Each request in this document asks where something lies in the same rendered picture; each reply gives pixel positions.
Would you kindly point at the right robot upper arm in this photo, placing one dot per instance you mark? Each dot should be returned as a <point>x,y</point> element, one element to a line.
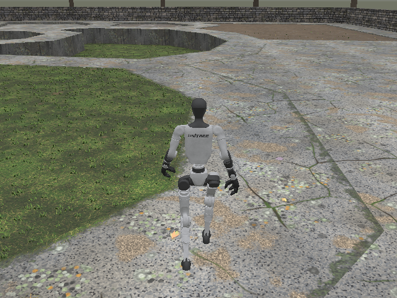
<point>218,131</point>

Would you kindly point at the right robot hand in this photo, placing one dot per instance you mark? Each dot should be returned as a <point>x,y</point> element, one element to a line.
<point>235,185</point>

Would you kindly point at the left robot shin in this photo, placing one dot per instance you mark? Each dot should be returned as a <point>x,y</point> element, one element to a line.
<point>185,239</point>

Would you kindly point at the left robot hand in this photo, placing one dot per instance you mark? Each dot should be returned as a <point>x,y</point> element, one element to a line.
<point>170,168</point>

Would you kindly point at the robot left forearm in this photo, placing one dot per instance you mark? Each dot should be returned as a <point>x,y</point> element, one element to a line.
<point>167,160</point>

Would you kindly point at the robot right foot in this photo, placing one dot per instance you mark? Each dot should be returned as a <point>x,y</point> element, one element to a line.
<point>206,239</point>

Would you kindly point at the robot right forearm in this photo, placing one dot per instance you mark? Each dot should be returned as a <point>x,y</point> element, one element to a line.
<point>230,168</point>

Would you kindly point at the left robot upper arm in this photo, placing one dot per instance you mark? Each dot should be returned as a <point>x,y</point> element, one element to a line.
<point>178,131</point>

